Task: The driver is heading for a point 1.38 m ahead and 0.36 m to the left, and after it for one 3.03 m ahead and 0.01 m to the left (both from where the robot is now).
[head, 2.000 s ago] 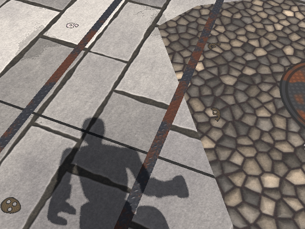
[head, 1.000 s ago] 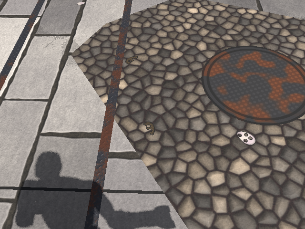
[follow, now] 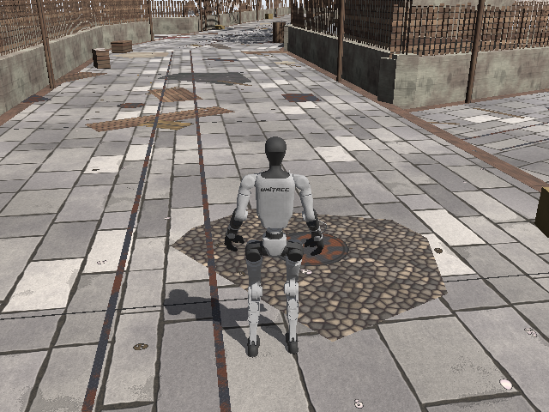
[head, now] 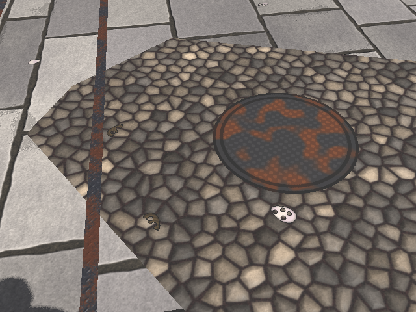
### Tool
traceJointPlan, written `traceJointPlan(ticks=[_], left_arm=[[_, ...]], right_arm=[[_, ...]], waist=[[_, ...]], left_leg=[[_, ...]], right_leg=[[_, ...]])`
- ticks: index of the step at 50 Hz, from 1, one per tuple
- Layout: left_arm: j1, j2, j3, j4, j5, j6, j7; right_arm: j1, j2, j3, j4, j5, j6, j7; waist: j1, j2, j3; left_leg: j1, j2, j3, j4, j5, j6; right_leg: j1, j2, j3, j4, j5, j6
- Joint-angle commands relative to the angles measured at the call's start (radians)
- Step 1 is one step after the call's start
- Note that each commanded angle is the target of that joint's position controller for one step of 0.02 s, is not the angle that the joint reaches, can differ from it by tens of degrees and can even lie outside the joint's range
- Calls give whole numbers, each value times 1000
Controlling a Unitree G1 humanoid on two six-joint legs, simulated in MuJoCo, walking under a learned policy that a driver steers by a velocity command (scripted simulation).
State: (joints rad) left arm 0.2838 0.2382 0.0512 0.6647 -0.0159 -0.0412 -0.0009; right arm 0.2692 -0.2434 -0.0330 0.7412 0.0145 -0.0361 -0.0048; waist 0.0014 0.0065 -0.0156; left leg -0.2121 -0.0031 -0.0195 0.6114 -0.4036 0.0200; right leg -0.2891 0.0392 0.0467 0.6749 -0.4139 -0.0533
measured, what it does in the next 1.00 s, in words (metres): walks ahead: left foot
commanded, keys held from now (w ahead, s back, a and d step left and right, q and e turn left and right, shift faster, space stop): w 1.00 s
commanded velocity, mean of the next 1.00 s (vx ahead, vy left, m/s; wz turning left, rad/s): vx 0.45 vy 0.00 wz -0.01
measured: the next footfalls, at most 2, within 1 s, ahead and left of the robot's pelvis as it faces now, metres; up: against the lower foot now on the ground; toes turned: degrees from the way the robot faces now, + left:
left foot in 0.48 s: +0.38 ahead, +0.13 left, +0.00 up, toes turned +1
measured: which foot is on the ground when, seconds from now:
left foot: down 0.00-0.06, up 0.08-0.46, down 0.48-1.00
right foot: down 0.00-0.50, up 0.52-1.00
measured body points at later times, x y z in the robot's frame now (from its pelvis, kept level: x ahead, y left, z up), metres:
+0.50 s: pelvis +0.22 +0.03 -0.01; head +0.26 +0.03 +0.44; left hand +0.18 +0.31 -0.13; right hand +0.47 -0.19 -0.07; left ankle +0.35 +0.12 -0.73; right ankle +0.00 -0.11 -0.71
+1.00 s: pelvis +0.49 +0.01 +0.01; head +0.52 +0.01 +0.45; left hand +0.72 +0.23 -0.07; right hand +0.48 -0.27 -0.12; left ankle +0.34 +0.13 -0.73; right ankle +0.64 -0.11 -0.71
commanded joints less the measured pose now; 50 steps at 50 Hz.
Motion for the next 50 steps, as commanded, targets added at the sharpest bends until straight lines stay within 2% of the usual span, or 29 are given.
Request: traceJointPlan(ticks=[1, 2, 3, 4, 5, 6, 8, 10, 11, 13, 15, 17, 20, 22, 23, 24, 25, 26, 27, 28, 29, 30, 32, 34, 37, 41, 46, 49, 50], left_arm=[[-30, 73, 24, -85, -6, -51, -12], [53, 92, 35, -57, -4, -53, -16], [133, 163, 58, -37, -2, -58, -18], [225, 250, 85, -23, 0, -59, -28], [251, 211, 71, -20, 10, -63, -28], [234, 178, 58, -21, 13, -65, -24], [200, 148, 44, -20, 16, -56, -17], [174, 113, 27, -9, 16, -41, -10], [171, 112, 25, -3, 11, -35, -6], [161, 132, 27, 9, 3, -28, 5], [162, 165, 32, 24, 3, -26, 14], [185, 196, 39, 45, -1, -30, 14], [177, 206, 44, 71, -12, -33, 12], [161, 225, 50, 79, -8, -25, 14], [154, 219, 47, 79, -3, -18, 16], [149, 202, 38, 68, 8, -16, 21], [254, 85, 4, 39, 22, -24, 16], [290, 80, -6, 60, 0, -43, 10], [174, 173, 21, 40, -31, -53, 3], [75, 188, 20, 11, -35, -60, 1], [31, 175, 19, 4, -18, -60, 4], [42, 169, 25, 11, -2, -52, 7], [97, 132, 19, 35, 0, -29, 9], [71, 122, 17, 29, 8, -17, 15], [-44, 116, 12, -5, 19, -25, 17], [-191, 84, -2, -38, 11, -46, 0], [-324, 89, -6, -92, -3, -60, -35], [-284, 120, 4, -96, -1, -65, -47], [-205, 143, 17, -77, 2, -67, -44]], right_arm=[[-56, -169, -45, -70, 10, -14, 5], [-110, -143, -37, -89, 12, -13, 8], [-158, -89, -21, -125, 11, -23, 6], [-172, -102, -25, -155, 10, -45, -1], [-169, -146, -38, -154, 15, -57, -2], [-139, -151, -42, -141, 24, -62, 3], [-157, -117, -32, -132, 14, -63, 16], [-169, -97, -29, -125, 8, -58, 35], [-179, -80, -22, -122, 6, -55, 43], [-238, -53, -8, -134, -2, -57, 52], [-308, -38, 3, -150, -1, -65, 59], [-347, -65, -3, -161, 6, -67, 62], [-348, -112, -19, -170, 12, -69, 62], [-268, -150, -39, -155, 5, -67, 54], [-143, -179, -59, -121, 4, -63, 44], [23, -212, -74, -83, 3, -56, 32], [158, -314, -93, -66, -26, -53, 23], [185, -261, -78, -47, -15, -54, 33], [98, -206, -62, -53, -2, -52, 31], [32, -178, -53, -59, -1, -49, 28], [-23, -161, -45, -60, -12, -50, 30], [-58, -137, -39, -64, -27, -57, 34], [-81, -126, -38, -56, -25, -71, 38], [-69, -140, -42, -34, -18, -83, 37], [-22, -166, -47, -7, -14, -82, 26], [54, -195, -50, 23, 0, -66, 15], [145, -212, -52, 69, 5, -35, 12], [137, -231, -58, 79, 8, -17, 5], [115, -240, -59, 76, 8, -13, 3]], waist=[[26, 149, 114], [71, 123, 86], [92, -38, 68], [121, -273, 32], [118, -243, 32], [90, -147, 41], [69, -38, 51], [50, -77, 57], [50, -85, 64], [60, -70, 83], [77, -87, 96], [86, -114, 102], [54, -118, 113], [-2, -133, 39], [-70, -128, -46], [-144, -112, -149], [-118, 138, -331], [-109, 280, -449], [-108, 182, -240], [-89, 97, -110], [-51, 31, -32], [-11, 46, -10], [29, 79, -8], [36, 66, 24], [5, 35, 57], [-60, 24, 75], [-106, 35, 99], [-62, 70, 62], [-10, 79, 11]], left_leg=[[-87, 243, -342, -304, -144, 186], [-170, 174, -240, -230, -46, 137], [-283, 37, -69, 6, 77, 58], [-473, -48, 23, 303, 35, -2], [-635, -36, -55, 502, -161, -5], [-698, 2, -80, 599, -140, 14], [-743, 61, -56, 587, -1, 33], [-673, 91, -23, 499, 88, 19], [-649, 88, 3, 448, 128, 4], [-587, 76, 35, 294, 223, -21], [-476, 50, 59, 111, 342, -30], [-379, 25, 66, 18, 410, -28], [-342, 21, 38, -59, 410, 17], [-216, -19, 68, -74, 362, 58], [-46, -46, 93, -84, 358, 88], [217, 14, 35, -48, 366, 124], [600, 302, -396, -70, 235, 263], [660, 402, -797, -295, -8, 334], [510, 368, -698, -345, -144, 281], [340, 332, -546, -359, -106, 246], [181, 291, -441, -384, 5, 229], [78, 248, -364, -408, 93, 217], [-20, 214, -280, -461, 165, 229], [-62, 206, -215, -495, 221, 243], [-23, 195, -153, -512, 307, 239], [37, 169, -74, -500, 360, 197], [209, 231, -95, -425, 395, 189], [289, 258, -106, -332, 580, 160], [286, 236, -82, -236, 753, 143]], right_leg=[[-28, -19, -39, -96, 15, -31], [124, -29, 2, -167, 63, -46], [239, -125, 215, -271, 27, -100], [407, -302, 553, -392, 110, -215], [486, -382, 666, -408, 238, -278], [514, -380, 592, -379, 305, -268], [500, -331, 421, -391, 400, -219], [422, -275, 297, -441, 464, -175], [389, -256, 249, -462, 486, -170], [317, -224, 167, -491, 508, -157], [237, -198, 108, -513, 488, -140], [203, -219, 106, -536, 449, -139], [272, -267, 105, -504, 535, -114], [326, -260, 73, -371, 847, -85], [306, -226, 39, -215, 988, -63], [157, -190, 21, 3, 913, -32], [-189, -52, -13, 434, 375, 32], [-342, 36, 105, 634, -143, 42], [-461, -34, 107, 701, -96, 36], [-465, -87, 64, 665, -6, 23], [-428, -127, 42, 604, 63, 22], [-365, -162, 50, 550, 114, 21], [-290, -180, 43, 510, 155, 33], [-317, -190, 34, 450, 204, 53], [-399, -200, 29, 285, 369, 76], [-361, -159, -16, 20, 541, 76], [-391, -123, -27, -127, 470, 49], [-303, -88, -44, -177, 342, 6], [-179, -56, -73, -204, 329, -17]])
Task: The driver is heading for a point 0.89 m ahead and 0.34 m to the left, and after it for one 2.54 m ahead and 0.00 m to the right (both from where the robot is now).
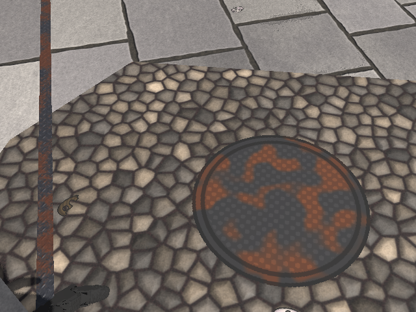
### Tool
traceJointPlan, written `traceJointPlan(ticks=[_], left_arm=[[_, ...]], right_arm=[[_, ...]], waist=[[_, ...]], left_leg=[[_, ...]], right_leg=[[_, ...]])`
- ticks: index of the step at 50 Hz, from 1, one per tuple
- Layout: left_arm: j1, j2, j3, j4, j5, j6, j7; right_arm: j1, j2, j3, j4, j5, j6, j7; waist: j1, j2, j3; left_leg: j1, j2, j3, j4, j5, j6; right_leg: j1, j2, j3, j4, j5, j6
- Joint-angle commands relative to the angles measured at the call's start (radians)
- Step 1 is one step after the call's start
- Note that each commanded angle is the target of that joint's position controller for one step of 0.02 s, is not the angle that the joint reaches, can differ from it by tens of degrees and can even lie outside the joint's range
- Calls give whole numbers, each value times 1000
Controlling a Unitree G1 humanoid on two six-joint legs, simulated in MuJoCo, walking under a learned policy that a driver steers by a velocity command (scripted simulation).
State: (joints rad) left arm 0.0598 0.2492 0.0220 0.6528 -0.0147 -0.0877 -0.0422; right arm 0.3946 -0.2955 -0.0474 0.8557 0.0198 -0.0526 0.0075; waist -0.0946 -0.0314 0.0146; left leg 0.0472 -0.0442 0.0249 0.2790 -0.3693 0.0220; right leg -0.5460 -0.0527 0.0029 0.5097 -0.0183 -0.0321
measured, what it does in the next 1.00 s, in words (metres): walks ahead, turning left: right foot, then left foot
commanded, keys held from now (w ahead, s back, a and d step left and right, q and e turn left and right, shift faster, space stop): w+q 1.00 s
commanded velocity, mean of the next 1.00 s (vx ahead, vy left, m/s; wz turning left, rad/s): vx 0.50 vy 0.00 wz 0.46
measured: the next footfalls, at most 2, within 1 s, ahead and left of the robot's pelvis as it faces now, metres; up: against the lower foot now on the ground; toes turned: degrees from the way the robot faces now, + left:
right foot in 0.02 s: +0.19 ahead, -0.12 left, +0.00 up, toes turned -2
left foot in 0.56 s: +0.45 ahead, +0.15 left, +0.00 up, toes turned +18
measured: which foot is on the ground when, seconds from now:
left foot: down 0.00-0.04, up 0.06-0.54, down 0.56-1.00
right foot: up 0.00-0.00, down 0.02-0.58, up 0.60-1.00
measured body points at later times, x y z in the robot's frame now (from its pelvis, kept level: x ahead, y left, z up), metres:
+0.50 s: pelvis +0.27 +0.00 +0.00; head +0.30 +0.02 +0.45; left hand +0.24 +0.29 -0.13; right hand +0.51 -0.19 -0.09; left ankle +0.41 +0.16 -0.70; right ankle +0.15 -0.12 -0.73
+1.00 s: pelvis +0.54 +0.10 +0.01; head +0.56 +0.14 +0.46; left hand +0.63 +0.42 -0.07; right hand +0.72 -0.14 -0.09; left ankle +0.41 +0.14 -0.73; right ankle +0.77 +0.05 -0.70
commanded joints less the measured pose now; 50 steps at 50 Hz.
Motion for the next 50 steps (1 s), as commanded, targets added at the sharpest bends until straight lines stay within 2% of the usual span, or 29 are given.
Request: traceJointPlan(ticks=[1, 2, 3, 4, 5, 6, 7, 9, 11, 13, 18, 21, 23, 24, 26, 27, 28, 29, 30, 31, 32, 33, 34, 35, 37, 39, 44, 47, 50], left_arm=[[166, 180, 71, -25, 6, -21, 7], [363, 260, 93, 4, 21, -18, 21], [394, 309, 104, 22, 22, -11, 17], [404, 201, 78, 11, 18, -9, 20], [343, 171, 66, 13, 18, -8, 25], [274, 155, 59, 11, 20, -9, 26], [225, 130, 53, 12, 21, -13, 24], [179, 103, 51, 22, 28, -29, 22], [165, 114, 57, 42, 26, -41, 23], [169, 129, 65, 63, 31, -44, 29], [192, 166, 75, 94, 25, -28, 48], [242, 192, 86, 123, 12, -10, 53], [253, 206, 93, 136, 0, 6, 54], [246, 216, 96, 137, -4, 14, 56], [225, 247, 105, 132, -11, 29, 63], [211, 255, 106, 128, -14, 38, 66], [199, 240, 99, 123, -16, 41, 69], [235, 162, 70, 100, 21, 31, 68], [292, 71, 38, 46, 25, -2, 55], [178, 170, 55, 35, -9, -37, 39], [112, 183, 57, 9, -34, -53, 33], [107, 169, 54, 15, -17, -59, 41], [113, 179, 61, 24, 12, -54, 48], [134, 181, 66, 28, 19, -43, 47], [149, 161, 64, 28, 30, -22, 47], [106, 137, 56, 13, 34, -9, 50], [-77, 98, 37, -31, 23, -17, 38], [-141, 115, 41, -54, 11, -30, 24], [-124, 148, 55, -55, 8, -43, 13]], right_arm=[[-11, -166, -35, -42, -1, 7, -10], [-16, -107, -9, -74, -26, 0, -11], [121, 6, 23, -83, -13, -20, -3], [45, -110, -4, -68, 12, -33, -1], [-52, -152, -21, -102, 32, -39, 1], [-98, -138, -18, -114, 25, -39, -3], [-114, -127, -23, -116, 11, -32, -4], [-62, -92, -25, -99, 15, -4, -3], [-62, -62, -24, -101, 13, 17, -6], [-104, -54, -24, -121, 6, 25, -9], [-252, -23, -12, -171, 0, 11, 20], [-344, -17, -7, -218, 1, 9, 38], [-375, -27, -11, -247, 2, 10, 48], [-374, -36, -15, -258, 1, 12, 53], [-310, -71, -35, -261, 1, 19, 55], [-205, -105, -56, -240, 4, 23, 52], [-40, -161, -89, -198, 6, 27, 39], [73, -257, -117, -173, 10, 37, 15], [6, -316, -117, -210, 9, 23, 18], [15, -223, -90, -224, 4, 9, 28], [-12, -180, -78, -217, -2, -4, 29], [-75, -156, -69, -221, 0, -10, 29], [-131, -121, -59, -231, -3, -13, 26], [-160, -111, -53, -248, -13, -13, 21], [-163, -121, -56, -248, -11, -16, 11], [-133, -144, -62, -235, -8, -17, -3], [-66, -156, -65, -204, 2, -1, -24], [-23, -159, -66, -182, 7, 7, -26], [-21, -152, -66, -175, 8, 17, -33]], waist=[[159, 100, -122], [233, -5, -295], [163, -269, -419], [222, -146, -379], [215, -101, -229], [180, -36, -149], [151, -29, -86], [100, -65, -55], [80, -49, -17], [83, -33, 12], [133, -15, 51], [168, -1, 81], [166, -7, 86], [154, -16, 77], [101, -53, 10], [39, -56, -50], [-51, -30, -135], [-62, 151, -217], [48, 327, -346], [-30, 166, -356], [-18, 127, -220], [35, 28, -124], [71, 30, -91], [98, 58, -76], [114, 63, -66], [105, 58, -42], [33, 107, -12], [10, 119, -4], [31, 145, -9]], left_leg=[[-46, 223, -93, 280, 794, 113], [-268, 161, -57, 597, 535, 75], [-670, -12, -61, 920, -166, 15], [-771, 25, -187, 1021, -198, 21], [-820, 66, -170, 1031, -108, 24], [-789, 111, -142, 990, -23, 16], [-761, 137, -140, 938, 33, 7], [-665, 165, -140, 903, 97, -8], [-675, 169, -141, 878, 131, -23], [-727, 171, -152, 811, 204, -35], [-711, 157, -73, 509, 432, -25], [-742, 151, -35, 411, 415, 0], [-757, 140, -12, 375, 349, 25], [-735, 123, 9, 363, 304, 41], [-606, 55, 69, 366, 199, 82], [-470, 11, 92, 350, 175, 109], [-218, -28, 81, 284, 233, 149], [74, 147, -202, 274, 285, 213], [335, 357, -802, 98, 52, 421], [330, 369, -824, 3, -14, 380], [218, 341, -682, -1, 33, 339], [58, 296, -563, 1, 154, 302], [-51, 258, -478, -5, 263, 282], [-127, 233, -438, -24, 334, 277], [-199, 210, -385, -49, 442, 285], [-244, 186, -330, -58, 498, 279], [-280, 121, -282, -32, 368, 206], [-236, 148, -348, 11, 316, 195], [-153, 180, -437, 94, 311, 178]], right_leg=[[320, 39, -31, -51, -35, -73], [659, -157, 173, 5, 28, -144], [976, -373, 625, -89, -190, -282], [935, -356, 662, -159, -302, -244], [810, -328, 498, -182, -257, -202], [671, -288, 386, -212, -158, -184], [567, -251, 303, -251, -100, -176], [452, -211, 190, -321, -49, -167], [400, -209, 104, -359, 34, -171], [403, -205, 32, -376, 93, -170], [447, -177, -122, -391, 111, -136], [544, -214, -153, -369, 132, -130], [619, -238, -169, -326, 199, -118], [643, -243, -182, -288, 297, -107], [669, -239, -208, -143, 622, -84], [649, -222, -224, 9, 724, -68], [539, -179, -247, 235, 661, -33], [257, -111, -243, 564, 123, 16], [-126, 111, -62, 886, -580, 66], [-235, 59, 107, 924, -545, 41], [-275, 22, 93, 875, -458, 18], [-233, -25, 88, 778, -379, 15], [-166, -55, 89, 693, -334, 22], [-105, -68, 92, 662, -302, 30], [-71, -66, 73, 593, -270, 60], [-83, -52, 56, 493, -197, 91], [-20, 18, 46, 132, 84, 110], [11, 44, 61, 35, 103, 95], [49, 55, 85, -26, 6, 61]])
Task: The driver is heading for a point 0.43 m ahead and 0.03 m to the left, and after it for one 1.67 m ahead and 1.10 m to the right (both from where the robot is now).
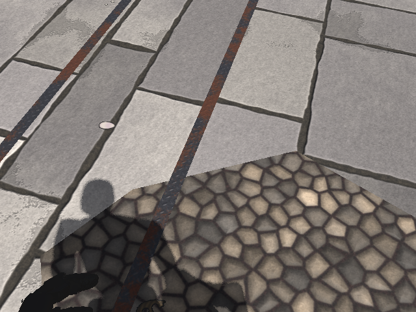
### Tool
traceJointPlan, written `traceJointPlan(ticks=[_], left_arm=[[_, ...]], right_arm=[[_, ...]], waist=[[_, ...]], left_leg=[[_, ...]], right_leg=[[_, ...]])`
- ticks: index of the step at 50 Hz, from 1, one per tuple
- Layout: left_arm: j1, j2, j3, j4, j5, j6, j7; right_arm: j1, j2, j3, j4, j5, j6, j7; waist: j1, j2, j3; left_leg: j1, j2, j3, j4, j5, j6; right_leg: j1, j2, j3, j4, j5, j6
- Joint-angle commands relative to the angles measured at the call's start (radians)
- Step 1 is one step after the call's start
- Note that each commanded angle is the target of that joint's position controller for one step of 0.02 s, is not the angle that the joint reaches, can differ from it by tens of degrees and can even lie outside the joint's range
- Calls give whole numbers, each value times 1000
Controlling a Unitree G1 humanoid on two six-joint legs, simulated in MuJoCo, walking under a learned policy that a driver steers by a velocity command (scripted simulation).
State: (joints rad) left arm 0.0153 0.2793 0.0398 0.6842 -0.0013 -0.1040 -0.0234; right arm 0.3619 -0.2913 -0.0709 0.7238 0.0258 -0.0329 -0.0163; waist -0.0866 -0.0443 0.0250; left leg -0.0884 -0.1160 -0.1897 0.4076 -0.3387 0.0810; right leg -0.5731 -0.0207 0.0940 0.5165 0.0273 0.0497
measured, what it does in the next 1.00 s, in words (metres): walks ahead: right foot, then left foot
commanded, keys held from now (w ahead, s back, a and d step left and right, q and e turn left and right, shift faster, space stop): w+q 0.36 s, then e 0.64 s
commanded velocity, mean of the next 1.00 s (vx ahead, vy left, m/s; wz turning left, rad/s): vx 0.29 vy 0.00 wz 0.10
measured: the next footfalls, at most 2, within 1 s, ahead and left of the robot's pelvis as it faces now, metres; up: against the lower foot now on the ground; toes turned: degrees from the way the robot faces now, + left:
right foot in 0.06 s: +0.22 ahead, -0.14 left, +0.00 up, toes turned +6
left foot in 0.54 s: +0.42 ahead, +0.18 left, +0.00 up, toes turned +15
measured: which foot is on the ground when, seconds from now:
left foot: down 0.00-0.08, up 0.10-0.52, down 0.54-1.00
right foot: up 0.00-0.04, down 0.06-0.56, up 0.58-0.98, down 1.00-1.00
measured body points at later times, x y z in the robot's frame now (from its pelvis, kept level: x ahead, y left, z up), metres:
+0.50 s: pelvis +0.25 +0.00 +0.00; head +0.29 +0.02 +0.45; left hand +0.19 +0.28 -0.13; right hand +0.54 -0.16 -0.07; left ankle +0.38 +0.18 -0.71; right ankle +0.18 -0.14 -0.74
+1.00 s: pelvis +0.35 +0.03 -0.01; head +0.38 +0.01 +0.44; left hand +0.47 +0.33 -0.10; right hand +0.52 -0.24 -0.12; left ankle +0.38 +0.17 -0.74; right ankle +0.37 -0.07 -0.74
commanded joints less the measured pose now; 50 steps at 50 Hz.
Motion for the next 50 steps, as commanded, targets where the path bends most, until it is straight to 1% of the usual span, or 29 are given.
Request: traceJointPlan(ticks=[1, 2, 3, 4, 5, 6, 7, 8, 9, 10, 13, 18, 21, 24, 26, 27, 28, 29, 30, 31, 32, 33, 35, 38, 43, 46, 48, 49, 50], left_arm=[[-44, 129, 44, -80, -7, -31, -5], [35, 142, 56, -60, -5, -36, -1], [147, 174, 71, -42, 7, -42, 6], [306, 232, 84, -30, 17, -38, 15], [354, 280, 96, 9, 21, -25, 5], [311, 170, 73, -17, -2, -20, 3], [271, 118, 59, -24, -4, -12, 10], [227, 109, 51, -26, 7, -6, 12], [204, 93, 46, -16, 10, -3, 13], [195, 86, 42, -10, 16, -5, 16], [202, 99, 49, 19, 5, -16, 16], [209, 148, 63, 53, 5, -8, 21], [250, 157, 57, 90, -7, 9, 22], [289, 194, 61, 127, -33, 26, 17], [260, 209, 62, 134, -44, 33, 21], [272, 183, 52, 138, -40, 31, 21], [275, 115, 24, 106, 0, 24, 20], [460, 19, -13, 132, 7, 26, 7], [443, 134, 18, 168, -25, 39, 10], [341, 165, 32, 133, -47, 50, 14], [302, 137, 29, 129, -38, 66, 27], [302, 131, 33, 136, -23, 89, 40], [353, 109, 39, 141, -16, 132, 58], [330, 98, 47, 109, -10, 156, 70], [220, 93, 44, 43, -5, 164, 45], [203, 107, 51, 18, -6, 168, 26], [243, 104, 57, 25, -4, 167, 15], [271, 122, 66, 35, 2, 165, 16], [292, 190, 86, 31, 5, 161, 27]], right_arm=[[1, -157, -45, -45, 0, 0, -9], [-19, -144, -41, -51, -1, 2, -8], [-29, -103, -26, -63, -6, 0, -4], [-10, -47, -4, -85, -28, -3, -2], [136, -20, 6, -110, 12, -11, -1], [110, -132, -13, -73, 21, -10, -5], [-6, -175, -26, -87, 11, -4, -3], [-55, -161, -26, -96, 0, 0, -4], [-88, -146, -29, -108, -9, -1, 1], [-79, -125, -28, -111, -2, 3, 8], [-93, -72, -18, -126, 3, 16, 14], [-183, -54, -7, -151, -2, 9, 30], [-291, -5, 15, -178, -18, -13, 45], [-320, -32, 5, -191, -22, -27, 57], [-206, -84, -19, -153, -36, -32, 51], [-108, -133, -37, -121, -47, -33, 41], [12, -214, -52, -102, -73, -30, 22], [-21, -221, -35, -123, -89, -18, 15], [-16, -173, -32, -129, -65, -3, 21], [-78, -146, -22, -123, -46, 0, 25], [-143, -111, -12, -110, -34, -2, 24], [-197, -81, -3, -105, -32, -4, 25], [-278, -91, -10, -96, -55, -11, 22], [-314, -95, -16, -75, -58, -15, 5], [-309, -127, -29, -35, -44, 7, -23], [-302, -150, -38, -14, -28, 22, -18], [-319, -156, -41, -2, -8, 33, -17], [-288, -134, -38, 16, -1, 39, -17], [-234, -93, -31, 36, -13, 45, -13]], waist=[[43, 177, -24], [88, 183, -53], [144, 157, -146], [192, 20, -302], [112, -339, -372], [138, -179, -268], [165, -82, -147], [146, -14, -82], [132, -12, -31], [111, -42, -22], [102, -55, -5], [120, -21, 5], [151, -2, 31], [138, -38, 6], [53, -51, -63], [4, -29, -126], [-28, 84, -274], [54, 299, -463], [-1, 212, -521], [11, 189, -369], [44, 139, -265], [74, 142, -192], [131, 181, -141], [138, 184, -113], [104, 165, -106], [101, 163, -102], [134, 150, -104], [138, 114, -99], [121, -54, -70]], left_leg=[[-10, 256, -242, -4, 310, 110], [-21, 231, -237, 55, 362, 91], [-73, 178, -193, 213, 382, 59], [-221, 100, -91, 504, 153, 16], [-583, -1, -6, 786, -279, -38], [-685, 89, -28, 897, -219, -54], [-700, 120, 6, 910, -120, -62], [-664, 153, 33, 888, -51, -69], [-647, 179, 36, 843, -9, -71], [-602, 204, 43, 815, 17, -70], [-606, 226, 78, 747, 49, -80], [-635, 235, 107, 517, 255, -93], [-497, 183, 175, 294, 342, -80], [-419, 145, 196, 174, 320, -51], [-242, 105, 209, 58, 367, -14], [-60, 116, 206, 12, 535, 12], [235, 315, 37, 121, 1025, 71], [487, 603, -261, 160, 1280, 268], [399, 560, -234, 116, 1101, 260], [300, 497, -123, 72, 952, 219], [180, 450, -62, 26, 802, 179], [43, 423, -10, -29, 684, 161], [-171, 398, 77, -124, 548, 161], [-227, 412, 144, -171, 400, 170], [-183, 443, 194, -181, 262, 160], [-132, 467, 205, -138, 272, 140], [-128, 446, 243, -57, 264, 91], [-151, 406, 277, 22, 202, 40], [-242, 314, 363, 221, 76, -49]], right_leg=[[119, 25, -12, -42, -86, -38], [228, 32, -33, -83, -81, -62], [430, -29, 4, -81, -74, -107], [707, -211, 196, -62, -124, -166], [950, -403, 682, -175, -377, -321], [878, -393, 681, -217, -575, -292], [754, -347, 502, -227, -530, -247], [632, -304, 378, -245, -395, -227], [551, -268, 292, -266, -292, -224], [497, -241, 215, -290, -233, -213], [456, -231, 87, -345, -123, -235], [506, -225, -82, -366, 32, -233], [461, -189, -159, -330, 246, -219], [540, -212, -123, -254, 362, -203], [560, -190, -115, -109, 470, -162], [499, -143, -135, 26, 433, -123], [305, -74, -160, 283, 50, -66], [61, 34, -74, 611, -753, -1], [61, 7, 42, 699, -768, 3], [-26, -20, 10, 713, -731, 2], [-49, -53, -16, 667, -666, 10], [-5, -73, -24, 632, -609, 25], [137, -62, -62, 630, -505, 51], [138, -72, -73, 567, -434, 46], [167, -87, -101, 378, -355, 8], [205, -75, -131, 274, -381, -23], [292, -41, -173, 107, -300, -60], [350, -15, -166, 16, -237, -90], [410, -97, -5, -124, -17, -145]])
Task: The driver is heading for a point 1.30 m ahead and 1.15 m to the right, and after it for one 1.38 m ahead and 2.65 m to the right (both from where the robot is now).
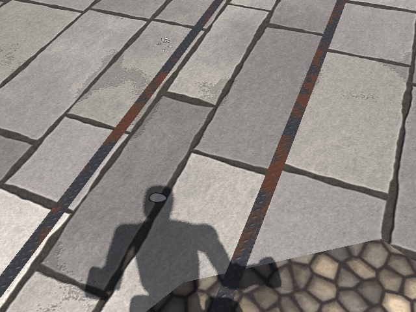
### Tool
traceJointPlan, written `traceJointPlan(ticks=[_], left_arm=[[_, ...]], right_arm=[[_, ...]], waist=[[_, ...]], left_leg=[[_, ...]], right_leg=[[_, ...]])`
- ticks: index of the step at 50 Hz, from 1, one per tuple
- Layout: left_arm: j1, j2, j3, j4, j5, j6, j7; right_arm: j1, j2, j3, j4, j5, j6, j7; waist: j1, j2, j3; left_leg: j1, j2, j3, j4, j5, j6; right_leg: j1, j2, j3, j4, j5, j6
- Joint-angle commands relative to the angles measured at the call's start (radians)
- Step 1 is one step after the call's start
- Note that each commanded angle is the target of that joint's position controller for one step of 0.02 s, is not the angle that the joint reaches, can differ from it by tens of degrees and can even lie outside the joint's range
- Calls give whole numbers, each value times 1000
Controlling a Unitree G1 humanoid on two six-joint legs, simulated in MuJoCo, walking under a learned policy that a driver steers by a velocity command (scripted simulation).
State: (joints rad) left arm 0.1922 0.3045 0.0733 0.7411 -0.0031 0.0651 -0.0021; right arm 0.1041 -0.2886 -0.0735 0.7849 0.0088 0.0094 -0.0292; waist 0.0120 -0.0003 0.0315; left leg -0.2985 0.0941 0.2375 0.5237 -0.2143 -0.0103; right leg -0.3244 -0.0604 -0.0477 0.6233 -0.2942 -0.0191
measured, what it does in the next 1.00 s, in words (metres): steps on the spot, turning right: left foot, then right foot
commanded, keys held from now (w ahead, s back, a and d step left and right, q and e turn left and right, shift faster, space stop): e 1.00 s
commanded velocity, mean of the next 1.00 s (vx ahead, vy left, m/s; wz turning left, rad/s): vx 0.01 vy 0.00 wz -0.58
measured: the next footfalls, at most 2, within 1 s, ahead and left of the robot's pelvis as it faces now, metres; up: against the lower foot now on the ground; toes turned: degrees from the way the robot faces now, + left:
left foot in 0.46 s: +0.11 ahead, +0.12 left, +0.00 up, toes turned -22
right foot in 0.88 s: -0.01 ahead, -0.13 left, +0.00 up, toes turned -34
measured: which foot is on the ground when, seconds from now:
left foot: down 0.00-0.00, up 0.02-0.44, down 0.46-0.90, up 0.92-1.00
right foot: down 0.00-0.46, up 0.48-0.86, down 0.88-1.00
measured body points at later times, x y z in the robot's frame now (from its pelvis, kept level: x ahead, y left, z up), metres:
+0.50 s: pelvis +0.02 +0.02 +0.01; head +0.06 +0.02 +0.45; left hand +0.26 +0.25 -0.09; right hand +0.09 -0.30 -0.09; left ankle +0.07 +0.13 -0.73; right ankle +0.01 -0.10 -0.72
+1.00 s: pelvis +0.00 -0.02 +0.01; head +0.02 -0.07 +0.45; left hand +0.29 +0.12 -0.06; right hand -0.05 -0.35 -0.11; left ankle +0.06 +0.12 -0.66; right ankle -0.04 -0.11 -0.73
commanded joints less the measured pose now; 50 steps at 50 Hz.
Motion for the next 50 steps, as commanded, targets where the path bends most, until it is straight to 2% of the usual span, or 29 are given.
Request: traceJointPlan(ticks=[1, 2, 3, 4, 5, 6, 8, 12, 15, 19, 22, 23, 24, 25, 26, 27, 28, 29, 32, 36, 41, 43, 44, 45, 46, 47, 48, 49, 50], left_arm=[[103, 271, 69, -62, 6, -12, 24], [124, 263, 64, -73, 43, -37, 11], [88, 242, 59, -76, 45, -60, 5], [27, 218, 56, -83, 22, -72, 10], [-15, 176, 43, -95, 2, -72, 16], [-36, 159, 35, -102, -5, -70, 24], [-20, 147, 29, -108, 0, -66, 35], [13, 170, 41, -112, -8, -55, 49], [1, 187, 48, -124, -5, -44, 46], [-28, 187, 49, -138, -8, -34, 34], [-77, 176, 45, -154, -25, -23, 38], [-66, 152, 38, -158, -23, -21, 41], [-11, 90, 22, -156, -8, -22, 38], [-3, 125, 36, -187, -16, -31, 36], [17, 205, 58, -164, -5, -37, 35], [23, 227, 73, -140, -14, -33, 32], [39, 201, 71, -119, -14, -21, 35], [34, 179, 65, -120, -12, -13, 35], [-31, 119, 43, -159, -26, -12, 24], [-73, 92, 24, -197, -17, -15, 12], [-37, 112, 31, -206, -18, -2, -7], [24, 111, 39, -187, -16, 2, -14], [65, 138, 53, -173, -13, 1, -6], [105, 241, 82, -179, -15, -3, 10], [100, 314, 87, -209, 14, -24, 7], [107, 253, 72, -207, 29, -49, -4], [63, 225, 60, -199, 25, -65, -3], [8, 202, 56, -199, 7, -69, 4], [-32, 179, 46, -204, -8, -65, 12]], right_arm=[[8, -57, -15, -66, -42, 5, 4], [-97, -94, -26, -96, -35, 2, -5], [-113, -112, -34, -94, -11, 4, -9], [-83, -112, -40, -76, -6, 8, -16], [-65, -122, -45, -55, -14, 10, -23], [-56, -124, -48, -51, -21, 9, -26], [-42, -106, -46, -46, -14, 0, -22], [-80, -73, -31, -53, -6, -9, -16], [-84, -80, -29, -51, -3, -14, -4], [-57, -101, -32, -46, 5, -29, 12], [23, -109, -38, -25, 5, -44, 25], [55, -144, -48, -15, -3, -45, 24], [58, -212, -60, -25, -20, -38, 16], [42, -244, -64, -25, -50, -32, 17], [3, -189, -49, -51, -45, -36, 15], [-43, -137, -35, -64, -36, -35, 10], [-72, -122, -29, -72, -24, -32, 5], [-75, -112, -24, -72, -11, -30, -1], [-12, -130, -25, -58, -19, -14, -17], [12, -178, -40, -59, -18, -1, -15], [-4, -216, -52, -61, 4, 1, 9], [-21, -210, -51, -55, 25, -1, 13], [31, -173, -42, -32, 23, -4, 17], [56, -114, -25, -40, -16, -7, 22], [-34, -86, -11, -113, -41, -10, 13], [-80, -140, -28, -115, -24, -8, 6], [-73, -153, -34, -112, -3, -5, 4], [-44, -155, -40, -90, -4, -3, -2], [-35, -165, -44, -83, -13, 0, -8]], waist=[[-12, -382, -41], [63, -278, -99], [41, -189, -91], [6, -138, -84], [-8, -115, -90], [-21, -122, -100], [-24, -116, -138], [5, -123, -138], [13, -150, -119], [12, -169, -118], [-39, -162, -131], [-39, -121, -144], [2, 101, -168], [21, 298, -119], [14, 200, -108], [28, 146, -90], [37, 123, -73], [22, 131, -55], [-24, 154, -52], [-57, 167, -92], [-39, 182, -88], [6, 161, -91], [14, 95, -104], [5, -153, -118], [23, -323, -133], [69, -187, -175], [33, -162, -131], [4, -116, -104], [-10, -122, -86]], left_leg=[[-331, -57, -32, 405, -432, -67], [-376, -105, -218, 580, -480, -61], [-392, -86, -270, 635, -393, -41], [-405, -71, -290, 628, -294, -30], [-401, -61, -300, 614, -240, -32], [-366, -68, -299, 621, -193, -38], [-336, -88, -302, 600, -138, -48], [-311, -103, -319, 376, -106, -72], [-221, -118, -320, 262, -118, -78], [-122, -138, -324, 135, -146, -64], [29, -138, -305, -130, 18, -32], [143, -62, -347, -189, 121, -3], [260, 152, -538, -208, 279, 79], [226, 305, -750, -222, 437, 263], [198, 327, -722, -223, 414, 311], [176, 256, -608, -210, 367, 266], [175, 191, -520, -202, 302, 220], [185, 171, -477, -201, 305, 211], [234, 146, -381, -214, 353, 225], [285, 189, -329, -207, 394, 241], [228, 218, -271, -170, 389, 213], [186, 203, -227, -82, 330, 156], [110, 165, -175, 20, 227, 92], [-115, 63, -80, 288, -83, -6], [-354, -84, -151, 510, -469, -61], [-360, -68, -277, 656, -468, -57], [-357, -50, -300, 678, -381, -40], [-354, -36, -307, 645, -293, -36], [-348, -34, -310, 613, -231, -42]], right_leg=[[263, -288, 484, -260, 622, -232], [197, -330, 559, -310, 535, -341], [192, -278, 481, -321, 452, -304], [196, -229, 417, -308, 397, -243], [196, -205, 382, -298, 393, -206], [179, -186, 357, -291, 434, -196], [207, -162, 338, -280, 488, -197], [259, -144, 367, -263, 429, -197], [195, -134, 411, -262, 349, -207], [170, -120, 495, -235, 391, -205], [152, -68, 521, -171, 387, -151], [79, -25, 492, -119, 260, -104], [-56, 92, 348, 95, -63, -44], [-248, 198, 211, 277, -375, 10], [-266, 122, 225, 467, -345, 45], [-263, 108, 216, 535, -273, 59], [-271, 99, 201, 565, -217, 78], [-301, 93, 193, 591, -167, 96], [-314, 72, 118, 498, -107, 124], [-229, 21, 72, 300, -112, 126], [-58, 29, -1, 73, -69, 75], [66, 56, -31, -122, 69, 24], [189, 66, 3, -213, 183, -13], [364, -117, 273, -261, 517, -89], [363, -334, 596, -260, 687, -307], [328, -324, 566, -288, 597, -352], [279, -263, 470, -294, 510, -295], [251, -200, 405, -293, 405, -234], [225, -173, 378, -292, 390, -204]])
Over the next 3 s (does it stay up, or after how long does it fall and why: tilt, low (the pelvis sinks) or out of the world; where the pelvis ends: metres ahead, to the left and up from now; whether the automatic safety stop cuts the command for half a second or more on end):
stays up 0.39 -0.56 0.02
